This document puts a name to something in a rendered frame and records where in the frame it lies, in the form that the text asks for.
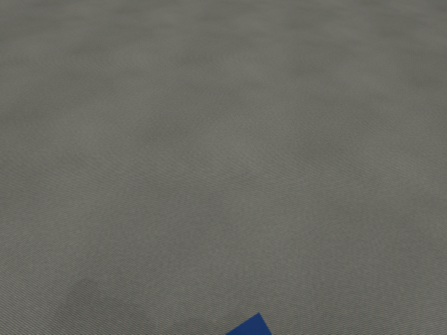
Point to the carton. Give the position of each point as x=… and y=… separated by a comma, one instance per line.
x=253, y=326

